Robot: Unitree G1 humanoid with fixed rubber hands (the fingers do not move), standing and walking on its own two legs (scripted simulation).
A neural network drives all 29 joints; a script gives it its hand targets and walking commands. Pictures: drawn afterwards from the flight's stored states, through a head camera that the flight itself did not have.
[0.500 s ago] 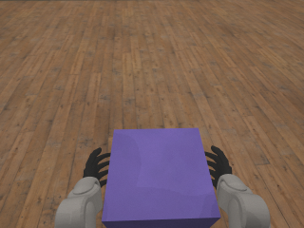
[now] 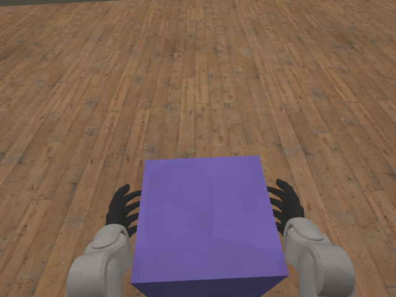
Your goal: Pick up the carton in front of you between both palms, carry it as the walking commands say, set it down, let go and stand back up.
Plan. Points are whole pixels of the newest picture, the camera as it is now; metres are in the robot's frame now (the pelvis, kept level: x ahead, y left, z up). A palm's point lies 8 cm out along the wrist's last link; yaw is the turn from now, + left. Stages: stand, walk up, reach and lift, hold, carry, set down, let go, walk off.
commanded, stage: carry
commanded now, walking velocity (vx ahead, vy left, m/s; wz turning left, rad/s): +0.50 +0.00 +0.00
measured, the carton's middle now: (204, 235) +0.24 +0.01 +0.01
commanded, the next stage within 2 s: none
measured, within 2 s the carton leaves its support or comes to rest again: neither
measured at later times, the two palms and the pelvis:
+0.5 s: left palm (136, 111) +0.58 +0.19 +0.06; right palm (245, 111) +0.55 -0.11 +0.07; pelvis +0.34 +0.06 +0.00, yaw -4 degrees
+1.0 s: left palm (165, 52) +0.90 +0.13 +0.07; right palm (247, 50) +0.90 -0.17 +0.06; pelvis +0.67 -0.02 -0.01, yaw +0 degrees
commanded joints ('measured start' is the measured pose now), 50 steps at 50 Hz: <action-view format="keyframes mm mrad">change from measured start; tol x32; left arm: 1 -333 -704 -583 -141 -191 -16 -75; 50 -345 -737 -591 -201 -205 -2 -70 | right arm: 1 -303 742 563 -101 135 -38 28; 50 -332 764 592 -170 182 -16 42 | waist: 1 -22 -142 -173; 15 -26 -173 -49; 19 -52 311 -291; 50 -20 -105 -243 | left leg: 1 -80 39 0 -149 84 -24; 12 -115 -8 117 -565 241 -17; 16 318 -111 229 -636 133 12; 19 784 345 -595 -893 57 195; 37 566 152 75 -954 333 102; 42 515 88 193 -544 652 25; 45 -100 -109 9 195 -195 -42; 50 -41 32 -48 71 10 12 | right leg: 1 195 -260 244 -263 -108 -46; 16 272 -163 -8 160 515 36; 20 -373 -25 235 987 -303 83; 38 -330 -54 42 170 138 71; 42 96 50 -51 93 15 41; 45 521 -409 768 -179 -57 -139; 50 281 -277 301 -146 147 -14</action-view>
